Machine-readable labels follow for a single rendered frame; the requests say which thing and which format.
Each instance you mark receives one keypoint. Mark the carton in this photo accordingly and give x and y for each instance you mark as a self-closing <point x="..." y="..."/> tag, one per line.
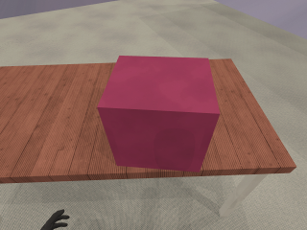
<point x="160" y="112"/>

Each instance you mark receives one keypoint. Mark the left robot hand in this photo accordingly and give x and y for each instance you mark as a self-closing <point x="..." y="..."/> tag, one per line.
<point x="51" y="222"/>

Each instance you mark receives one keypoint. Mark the table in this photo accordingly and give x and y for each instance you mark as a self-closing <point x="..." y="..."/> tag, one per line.
<point x="51" y="130"/>

